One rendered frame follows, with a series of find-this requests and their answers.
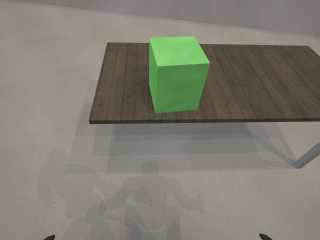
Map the table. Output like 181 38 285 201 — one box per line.
88 42 320 169

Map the carton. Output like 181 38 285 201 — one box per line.
149 36 210 114

